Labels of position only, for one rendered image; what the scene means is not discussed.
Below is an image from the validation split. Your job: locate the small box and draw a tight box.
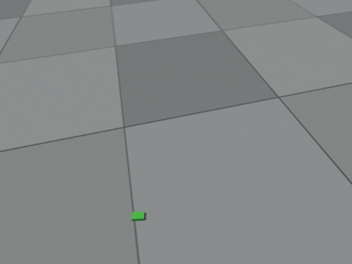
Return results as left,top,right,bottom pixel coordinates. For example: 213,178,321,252
131,212,145,221

